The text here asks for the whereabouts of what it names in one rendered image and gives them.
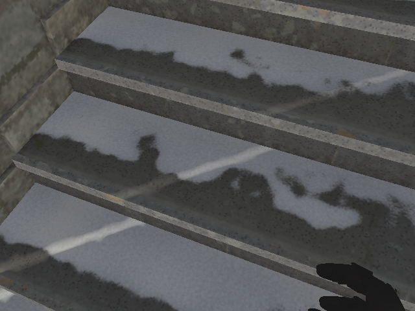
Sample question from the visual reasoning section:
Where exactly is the right robot hand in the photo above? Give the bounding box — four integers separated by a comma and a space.
308, 262, 405, 311

